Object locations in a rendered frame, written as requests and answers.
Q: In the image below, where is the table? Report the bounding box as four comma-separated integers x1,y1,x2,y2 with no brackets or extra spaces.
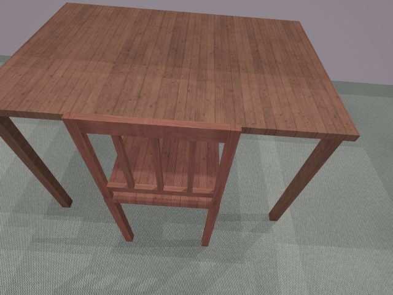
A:
0,2,360,221

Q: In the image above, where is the chair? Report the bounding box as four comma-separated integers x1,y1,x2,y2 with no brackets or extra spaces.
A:
62,112,242,246

